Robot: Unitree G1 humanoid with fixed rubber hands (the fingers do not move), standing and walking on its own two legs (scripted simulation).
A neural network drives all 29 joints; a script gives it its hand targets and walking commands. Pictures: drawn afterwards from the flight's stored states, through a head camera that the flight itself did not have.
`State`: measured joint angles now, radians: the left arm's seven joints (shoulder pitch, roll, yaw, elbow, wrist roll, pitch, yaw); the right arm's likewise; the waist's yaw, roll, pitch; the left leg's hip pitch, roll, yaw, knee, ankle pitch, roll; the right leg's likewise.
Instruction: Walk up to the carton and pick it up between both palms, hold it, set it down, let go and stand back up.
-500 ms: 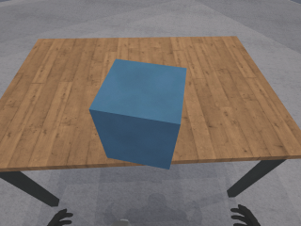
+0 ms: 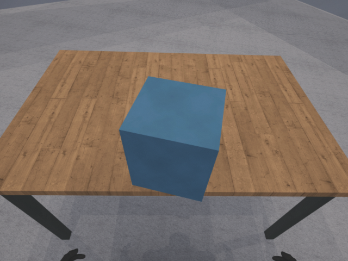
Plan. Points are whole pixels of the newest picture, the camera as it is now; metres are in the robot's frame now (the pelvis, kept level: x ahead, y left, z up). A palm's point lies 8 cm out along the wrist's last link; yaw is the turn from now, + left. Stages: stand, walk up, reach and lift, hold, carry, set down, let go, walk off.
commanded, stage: walk up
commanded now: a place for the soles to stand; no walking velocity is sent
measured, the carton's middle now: (175, 140) +0.43 +0.01 +0.01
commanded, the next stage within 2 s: reach and lift in 1.14 s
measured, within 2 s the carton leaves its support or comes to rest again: neither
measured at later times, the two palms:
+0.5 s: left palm out of the picture +0.13 +0.27 -0.09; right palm out of the picture +0.16 -0.25 -0.09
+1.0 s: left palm out of the picture +0.09 +0.28 -0.10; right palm (280, 249) +0.19 -0.25 -0.09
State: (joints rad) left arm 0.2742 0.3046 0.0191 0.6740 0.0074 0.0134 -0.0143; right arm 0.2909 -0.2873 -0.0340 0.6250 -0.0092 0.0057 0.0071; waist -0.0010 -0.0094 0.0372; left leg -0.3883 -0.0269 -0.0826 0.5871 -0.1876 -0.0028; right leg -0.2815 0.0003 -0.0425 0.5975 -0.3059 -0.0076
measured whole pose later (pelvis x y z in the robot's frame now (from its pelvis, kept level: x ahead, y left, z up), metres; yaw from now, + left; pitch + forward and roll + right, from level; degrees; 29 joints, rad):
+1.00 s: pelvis +0.03 +0.00 +0.00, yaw +8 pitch -1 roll -1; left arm 0.28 0.31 0.02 0.64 0.01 0.03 0.00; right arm 0.24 -0.28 -0.04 0.63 0.00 0.02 0.01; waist 0.01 0.00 0.05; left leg -0.38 -0.10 -0.19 0.64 -0.24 0.00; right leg -0.21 -0.06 -0.16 0.62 -0.39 0.00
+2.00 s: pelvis +0.07 +0.01 +0.02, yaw -5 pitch -4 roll +0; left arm 0.19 0.27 0.05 0.52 -0.06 -0.07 -0.07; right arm 0.14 -0.11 0.03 0.75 0.05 -0.38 -0.08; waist 0.07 -0.04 0.07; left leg -0.10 -0.01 0.03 0.39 -0.21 0.01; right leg 0.00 -0.01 0.05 0.34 -0.27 0.01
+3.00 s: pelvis +0.05 +0.03 +0.01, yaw -5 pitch -6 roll -1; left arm 0.16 0.33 -0.03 0.27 -0.20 -0.14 -0.09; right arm 0.18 0.01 0.05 0.38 0.12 -0.31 -0.21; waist 0.06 -0.04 0.09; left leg -0.12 0.00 0.04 0.46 -0.23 0.03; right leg 0.00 0.00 0.06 0.37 -0.27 0.01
